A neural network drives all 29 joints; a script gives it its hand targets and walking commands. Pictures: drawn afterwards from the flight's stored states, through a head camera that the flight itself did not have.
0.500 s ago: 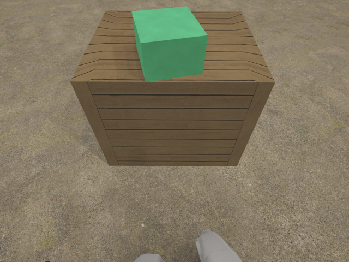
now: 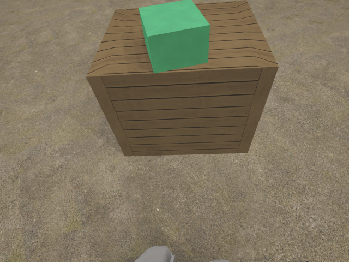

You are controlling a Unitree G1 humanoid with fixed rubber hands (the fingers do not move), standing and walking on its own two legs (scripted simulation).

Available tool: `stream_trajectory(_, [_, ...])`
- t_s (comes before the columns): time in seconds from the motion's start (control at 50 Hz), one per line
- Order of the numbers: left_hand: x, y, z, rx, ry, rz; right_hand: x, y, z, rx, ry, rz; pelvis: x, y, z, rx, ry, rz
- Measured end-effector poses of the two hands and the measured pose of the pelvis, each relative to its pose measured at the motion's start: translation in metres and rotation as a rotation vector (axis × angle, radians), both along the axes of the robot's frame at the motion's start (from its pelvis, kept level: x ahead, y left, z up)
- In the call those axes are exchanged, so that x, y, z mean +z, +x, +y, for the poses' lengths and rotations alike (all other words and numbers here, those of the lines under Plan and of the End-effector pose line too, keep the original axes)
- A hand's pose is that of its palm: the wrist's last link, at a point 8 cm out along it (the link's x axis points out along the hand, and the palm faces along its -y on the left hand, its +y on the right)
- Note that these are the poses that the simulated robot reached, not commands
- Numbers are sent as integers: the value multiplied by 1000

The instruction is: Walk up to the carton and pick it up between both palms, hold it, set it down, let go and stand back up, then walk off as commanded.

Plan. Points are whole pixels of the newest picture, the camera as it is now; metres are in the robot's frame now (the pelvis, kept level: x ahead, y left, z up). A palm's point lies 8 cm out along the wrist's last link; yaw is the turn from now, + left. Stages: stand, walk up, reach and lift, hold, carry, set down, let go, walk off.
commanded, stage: walk off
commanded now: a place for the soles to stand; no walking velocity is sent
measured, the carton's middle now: (172, 35) +1.02 +0.04 -0.01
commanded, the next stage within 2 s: stand in 0.40 s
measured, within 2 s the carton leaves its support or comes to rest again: neither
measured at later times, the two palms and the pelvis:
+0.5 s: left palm out of the picture +0.07 +0.34 -0.11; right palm out of the picture +0.07 -0.28 -0.10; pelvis +0.00 +0.03 +0.00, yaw -1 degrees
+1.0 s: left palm out of the picture +0.07 +0.33 -0.10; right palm out of the picture +0.05 -0.29 -0.11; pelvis -0.02 +0.02 +0.00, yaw -1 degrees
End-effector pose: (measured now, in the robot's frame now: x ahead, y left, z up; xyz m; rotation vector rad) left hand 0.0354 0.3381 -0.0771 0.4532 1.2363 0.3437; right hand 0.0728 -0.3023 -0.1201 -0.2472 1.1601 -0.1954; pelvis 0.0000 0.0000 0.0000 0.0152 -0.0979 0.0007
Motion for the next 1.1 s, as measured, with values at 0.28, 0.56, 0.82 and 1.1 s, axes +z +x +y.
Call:
stream_trajectory(0.28, [-23,29,19,-57,-117,-92,21,-25,29,-13,-79,-12,1,-7,36,12,-50,27])
stream_trajectory(0.56, [-26,45,6,-85,-127,-105,21,-3,22,-2,-79,-60,-1,-7,29,-17,-35,36])
stream_trajectory(0.82, [-19,50,-6,-117,-125,-154,16,-16,14,-12,-64,-68,-1,-21,21,-16,-23,13])
stream_trajectory(1.1, [-24,36,-8,-102,-136,-66,15,-17,11,-14,-62,-21,3,-16,18,-17,-24,39])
